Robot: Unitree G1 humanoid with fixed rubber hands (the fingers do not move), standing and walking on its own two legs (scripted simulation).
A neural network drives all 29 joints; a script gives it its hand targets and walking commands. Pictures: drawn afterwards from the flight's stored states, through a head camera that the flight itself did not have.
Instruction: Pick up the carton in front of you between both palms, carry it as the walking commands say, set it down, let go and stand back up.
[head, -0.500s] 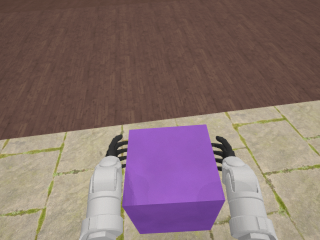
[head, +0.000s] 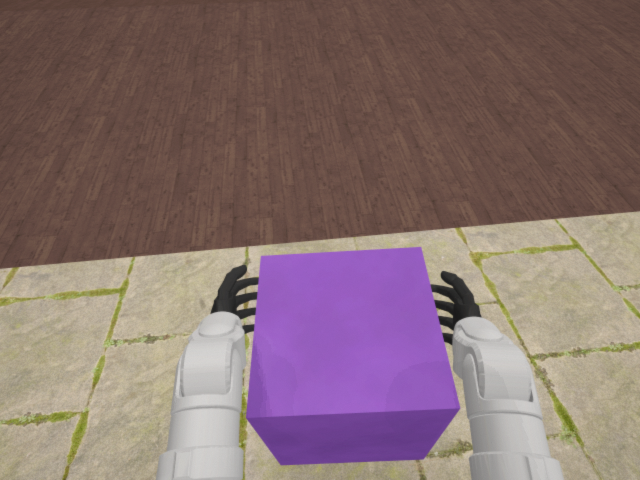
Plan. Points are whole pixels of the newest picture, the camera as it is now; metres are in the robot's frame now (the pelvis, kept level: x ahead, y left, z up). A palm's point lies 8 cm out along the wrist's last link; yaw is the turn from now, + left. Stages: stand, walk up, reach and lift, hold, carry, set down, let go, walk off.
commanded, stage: carry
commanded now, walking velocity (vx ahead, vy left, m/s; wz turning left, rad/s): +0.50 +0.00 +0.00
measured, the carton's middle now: (346, 363) +0.28 -0.01 -0.02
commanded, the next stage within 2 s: none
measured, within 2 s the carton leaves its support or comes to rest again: neither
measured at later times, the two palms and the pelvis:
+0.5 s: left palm (241, 218) +0.46 +0.14 +0.09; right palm (435, 214) +0.47 -0.16 +0.09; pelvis +0.20 -0.02 +0.01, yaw +1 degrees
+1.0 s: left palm (242, 126) +0.79 +0.18 +0.07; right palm (380, 126) +0.77 -0.12 +0.08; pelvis +0.52 +0.04 +0.01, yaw -1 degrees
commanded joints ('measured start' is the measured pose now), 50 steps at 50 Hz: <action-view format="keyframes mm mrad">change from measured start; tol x32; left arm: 1 -447 -909 -661 -155 -334 46 -207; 50 -259 -966 -814 -503 -484 322 -173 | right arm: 1 -646 923 721 -194 391 11 243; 50 -387 925 814 -566 543 307 226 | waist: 1 25 -86 -208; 4 0 275 -97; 18 52 -244 -260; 50 3 152 -197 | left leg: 1 52 0 70 -110 -60 20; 5 311 365 -511 -368 -99 205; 12 323 236 -121 -274 301 127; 20 -572 125 37 608 -109 30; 35 112 -22 330 -68 225 33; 38 537 452 -512 -332 55 231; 50 365 258 103 -321 499 128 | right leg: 1 -54 -179 146 -157 -406 -94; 6 -527 -58 -91 285 -252 -10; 15 172 13 -251 -120 86 0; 18 516 -485 482 -256 -208 -242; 33 233 -248 -167 -187 350 -81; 39 -511 -75 -59 841 -217 3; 50 -453 -95 -172 288 113 4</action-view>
